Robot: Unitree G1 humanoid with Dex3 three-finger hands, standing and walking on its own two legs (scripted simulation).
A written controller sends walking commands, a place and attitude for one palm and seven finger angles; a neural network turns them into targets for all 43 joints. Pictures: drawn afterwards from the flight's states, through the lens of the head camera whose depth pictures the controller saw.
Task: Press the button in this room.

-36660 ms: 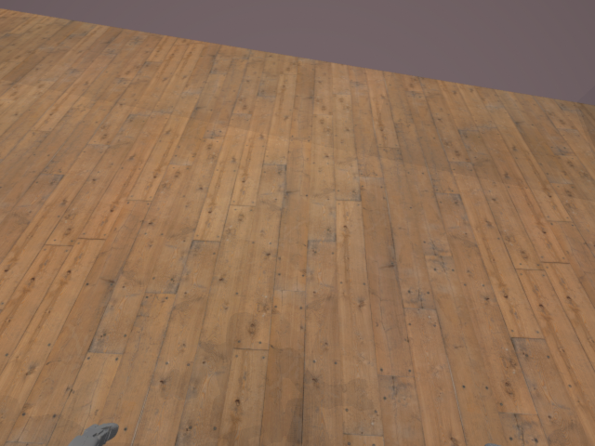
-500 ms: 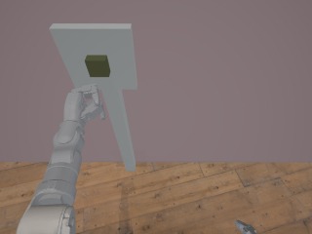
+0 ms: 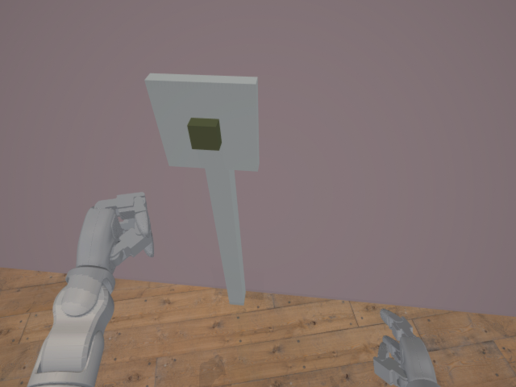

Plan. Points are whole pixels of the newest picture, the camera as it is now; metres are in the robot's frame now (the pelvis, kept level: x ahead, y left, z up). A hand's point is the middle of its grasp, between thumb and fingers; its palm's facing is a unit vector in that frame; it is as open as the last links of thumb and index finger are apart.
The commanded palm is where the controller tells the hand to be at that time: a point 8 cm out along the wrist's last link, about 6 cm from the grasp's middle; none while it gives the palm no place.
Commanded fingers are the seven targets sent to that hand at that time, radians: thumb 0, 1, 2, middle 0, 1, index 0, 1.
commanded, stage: draw the hand back to the body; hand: left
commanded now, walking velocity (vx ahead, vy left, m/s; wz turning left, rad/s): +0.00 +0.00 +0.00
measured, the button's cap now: (205, 133) +0.56 +0.17 +0.11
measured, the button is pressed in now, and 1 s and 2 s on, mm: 0 0 0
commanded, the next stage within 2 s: step back with the hand held close in 0.84 s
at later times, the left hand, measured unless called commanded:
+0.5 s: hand (74, 271) +0.20 +0.24 +0.16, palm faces +0.38 -0.85 -0.36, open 3.1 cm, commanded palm +0.15 +0.28 +0.18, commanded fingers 0.00 0.90 0.90 -1.30 -1.50 -1.30 -1.50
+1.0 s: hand (56, 282) +0.18 +0.25 +0.17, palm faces +0.43 -0.82 -0.37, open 3.1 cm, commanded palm +0.14 +0.28 +0.18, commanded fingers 0.00 0.90 0.90 -1.30 -1.50 -1.30 -1.50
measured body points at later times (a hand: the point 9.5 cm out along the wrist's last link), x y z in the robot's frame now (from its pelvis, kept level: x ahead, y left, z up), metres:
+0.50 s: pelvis +0.01 +0.01 +0.01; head -0.01 -0.02 +0.46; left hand +0.18 +0.28 +0.18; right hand +0.20 -0.21 -0.08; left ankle +0.01 +0.12 -0.73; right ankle +0.00 -0.11 -0.73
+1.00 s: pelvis +0.01 +0.00 +0.01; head -0.02 -0.02 +0.46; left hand +0.15 +0.29 +0.19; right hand +0.20 -0.21 -0.07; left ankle +0.01 +0.12 -0.73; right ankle +0.00 -0.11 -0.73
